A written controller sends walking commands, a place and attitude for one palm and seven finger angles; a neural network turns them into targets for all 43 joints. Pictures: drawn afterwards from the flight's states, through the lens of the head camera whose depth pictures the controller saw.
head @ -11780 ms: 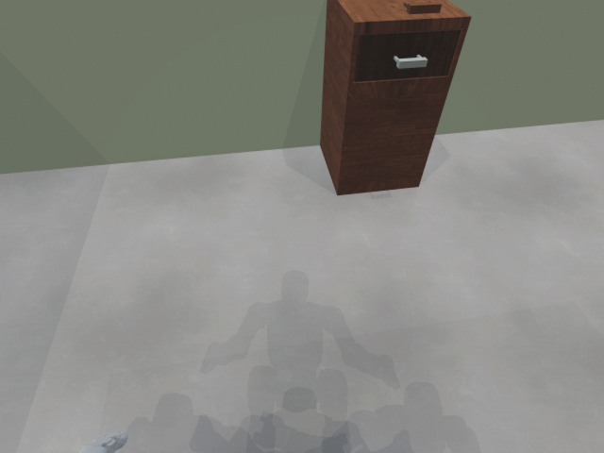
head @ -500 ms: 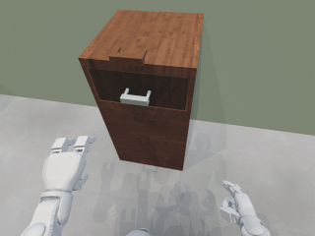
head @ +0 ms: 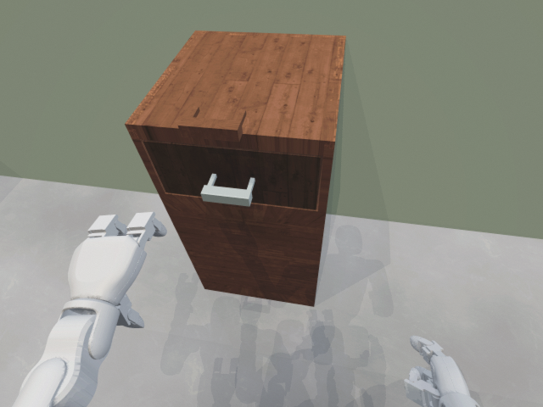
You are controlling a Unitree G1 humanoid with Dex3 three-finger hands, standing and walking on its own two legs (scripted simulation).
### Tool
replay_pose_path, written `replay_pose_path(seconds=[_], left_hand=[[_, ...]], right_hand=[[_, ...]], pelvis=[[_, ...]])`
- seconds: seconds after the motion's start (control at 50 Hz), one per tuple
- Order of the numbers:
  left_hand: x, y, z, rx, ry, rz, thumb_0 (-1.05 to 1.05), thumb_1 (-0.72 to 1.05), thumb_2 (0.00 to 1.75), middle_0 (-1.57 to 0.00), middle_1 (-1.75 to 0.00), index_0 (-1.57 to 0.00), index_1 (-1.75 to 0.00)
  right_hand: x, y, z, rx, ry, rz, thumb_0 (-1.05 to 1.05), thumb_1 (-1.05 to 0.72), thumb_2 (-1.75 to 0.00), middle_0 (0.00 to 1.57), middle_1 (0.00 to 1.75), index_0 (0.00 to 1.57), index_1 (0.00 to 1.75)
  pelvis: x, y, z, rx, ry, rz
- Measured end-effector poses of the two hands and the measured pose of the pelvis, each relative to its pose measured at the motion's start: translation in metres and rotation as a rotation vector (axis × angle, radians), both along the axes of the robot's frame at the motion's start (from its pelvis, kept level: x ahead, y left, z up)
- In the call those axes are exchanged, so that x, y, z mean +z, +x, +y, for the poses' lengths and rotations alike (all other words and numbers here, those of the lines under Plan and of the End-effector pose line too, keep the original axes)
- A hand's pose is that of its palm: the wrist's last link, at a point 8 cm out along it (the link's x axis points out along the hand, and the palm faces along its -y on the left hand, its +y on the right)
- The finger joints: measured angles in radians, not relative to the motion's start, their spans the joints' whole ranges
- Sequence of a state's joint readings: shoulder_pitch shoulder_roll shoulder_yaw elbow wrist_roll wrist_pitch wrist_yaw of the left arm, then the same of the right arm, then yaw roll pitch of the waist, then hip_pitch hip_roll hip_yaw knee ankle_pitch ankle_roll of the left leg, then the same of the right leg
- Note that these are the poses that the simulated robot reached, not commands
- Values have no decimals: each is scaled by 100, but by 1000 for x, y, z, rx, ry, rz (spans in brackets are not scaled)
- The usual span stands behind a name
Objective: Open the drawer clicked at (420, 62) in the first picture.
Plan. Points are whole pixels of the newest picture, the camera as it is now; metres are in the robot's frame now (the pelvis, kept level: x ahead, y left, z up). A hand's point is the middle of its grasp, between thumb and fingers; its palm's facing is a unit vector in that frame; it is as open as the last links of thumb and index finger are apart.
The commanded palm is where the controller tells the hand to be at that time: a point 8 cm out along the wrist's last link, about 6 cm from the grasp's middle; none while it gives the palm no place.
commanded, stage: raise the hand with hooked fingers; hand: left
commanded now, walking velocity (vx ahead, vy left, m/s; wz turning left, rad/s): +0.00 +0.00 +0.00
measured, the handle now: (229, 187) +0.56 +0.17 -0.07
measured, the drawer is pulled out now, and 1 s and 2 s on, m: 0.00 0.00 0.00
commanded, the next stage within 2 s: move the hooked fingers above the handle in 0.66 s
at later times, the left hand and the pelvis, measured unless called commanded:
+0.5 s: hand (134, 261) +0.28 +0.22 +0.08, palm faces -0.05 -0.10 -0.99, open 13.8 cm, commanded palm +0.26 +0.23 +0.15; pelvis -0.02 -0.01 +0.01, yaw +0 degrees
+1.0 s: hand (147, 260) +0.30 +0.22 +0.06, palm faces -0.06 -0.08 -1.00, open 13.8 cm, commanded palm +0.29 +0.23 +0.13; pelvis -0.03 -0.01 +0.01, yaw +1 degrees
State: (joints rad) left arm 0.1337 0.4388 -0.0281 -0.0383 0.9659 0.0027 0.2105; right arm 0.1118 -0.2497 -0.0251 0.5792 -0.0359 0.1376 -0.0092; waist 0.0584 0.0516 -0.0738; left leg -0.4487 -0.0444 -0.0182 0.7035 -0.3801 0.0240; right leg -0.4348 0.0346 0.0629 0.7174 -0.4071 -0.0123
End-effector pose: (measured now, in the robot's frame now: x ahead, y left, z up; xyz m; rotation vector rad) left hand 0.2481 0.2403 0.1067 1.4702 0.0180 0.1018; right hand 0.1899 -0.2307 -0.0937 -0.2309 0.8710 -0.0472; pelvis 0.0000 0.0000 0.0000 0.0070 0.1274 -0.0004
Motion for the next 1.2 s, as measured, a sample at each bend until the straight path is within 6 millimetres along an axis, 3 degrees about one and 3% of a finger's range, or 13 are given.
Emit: replay_pose_path(seconds=[0.16,0.34,0.58,0.74,0.86,1.0,1.2], left_hand=[[24,17,-4,-41,27,9,0,-46,32,-32,-118,-32,-117],[44,29,0,-36,30,31,0,-49,30,-32,-120,-32,-119],[28,7,-11,-130,10,61,0,-49,30,-32,-120,-32,-120],[38,6,-2,-67,29,-16,0,-49,30,-32,-120,-32,-120],[29,10,-5,-56,17,54,0,-49,30,-32,-120,-32,-120],[8,30,-17,-140,22,105,0,-50,30,-32,-120,-32,-120],[10,78,-18,-125,36,32,0,-49,30,-32,-120,-32,-120]], right_hand=[[9,4,10,17,28,-14,1,-91,-89,20,30,20,30],[6,-14,6,6,33,28,1,-91,-89,20,30,20,30],[3,-43,-10,-20,-2,77,1,-91,-89,20,30,20,30],[0,-45,-6,-29,23,70,1,-91,-89,20,30,20,30],[4,-42,1,-26,38,40,1,-91,-89,20,30,20,30],[4,-48,-1,-23,1,49,1,-91,-89,20,30,20,30],[-15,-83,-16,-113,-8,160,1,-91,-89,20,30,20,30]], pelvis=[[7,-2,-4,6,1,-33],[12,-9,-7,13,1,-55],[14,-20,-9,7,3,-60],[13,-26,-8,11,1,-61],[14,-27,-7,12,2,-70],[11,-32,-8,23,-1,-54],[5,-26,-4,11,-5,11]])
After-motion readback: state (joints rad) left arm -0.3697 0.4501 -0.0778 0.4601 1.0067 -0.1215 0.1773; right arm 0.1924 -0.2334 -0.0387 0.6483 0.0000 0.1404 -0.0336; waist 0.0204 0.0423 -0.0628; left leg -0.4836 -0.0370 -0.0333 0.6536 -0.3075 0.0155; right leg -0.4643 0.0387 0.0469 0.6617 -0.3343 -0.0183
